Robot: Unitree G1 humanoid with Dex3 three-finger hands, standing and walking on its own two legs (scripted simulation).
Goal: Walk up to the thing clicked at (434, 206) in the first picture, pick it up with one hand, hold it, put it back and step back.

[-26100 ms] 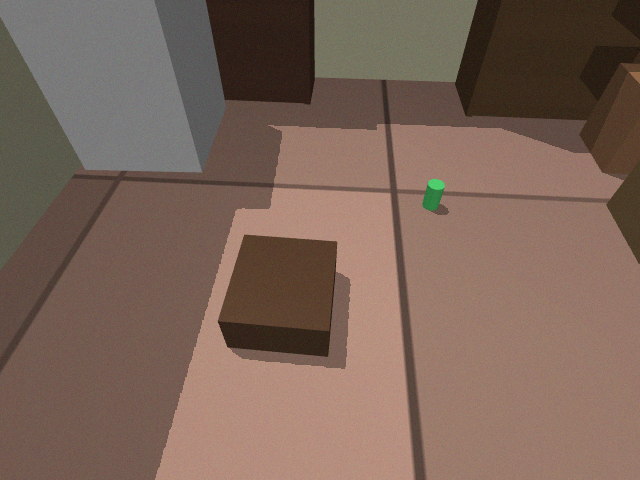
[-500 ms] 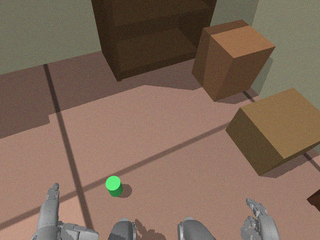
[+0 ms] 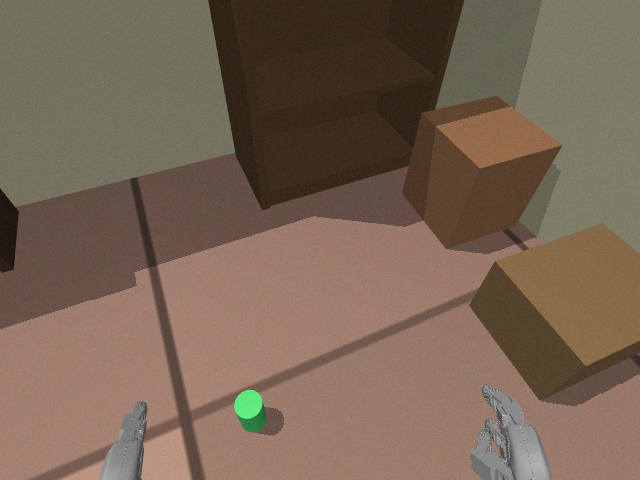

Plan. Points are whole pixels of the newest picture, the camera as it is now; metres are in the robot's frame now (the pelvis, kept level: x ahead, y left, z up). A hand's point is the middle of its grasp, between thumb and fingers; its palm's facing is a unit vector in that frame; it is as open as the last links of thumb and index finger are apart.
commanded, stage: home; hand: left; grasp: from the side
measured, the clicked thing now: (251, 411) +0.42 +0.19 -0.66
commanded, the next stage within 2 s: stand in 1.44 s
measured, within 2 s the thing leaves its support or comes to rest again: neither
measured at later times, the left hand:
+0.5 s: hand (187, 475) +0.16 +0.17 -0.06, palm faces +0.09 -0.95 -0.29, open 17.5 cm
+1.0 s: hand (188, 477) +0.16 +0.17 -0.06, palm faces +0.10 -0.95 -0.28, open 17.4 cm
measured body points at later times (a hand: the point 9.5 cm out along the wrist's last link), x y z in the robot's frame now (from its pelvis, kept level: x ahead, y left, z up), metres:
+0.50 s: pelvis +0.00 -0.01 +0.00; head +0.02 -0.01 +0.45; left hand +0.16 +0.22 -0.04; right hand +0.16 -0.25 -0.07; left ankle +0.01 +0.11 -0.69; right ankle +0.01 -0.13 -0.69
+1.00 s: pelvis +0.00 -0.01 +0.01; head +0.02 -0.01 +0.46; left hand +0.15 +0.22 -0.03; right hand +0.16 -0.25 -0.07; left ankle +0.01 +0.11 -0.69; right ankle +0.00 -0.13 -0.69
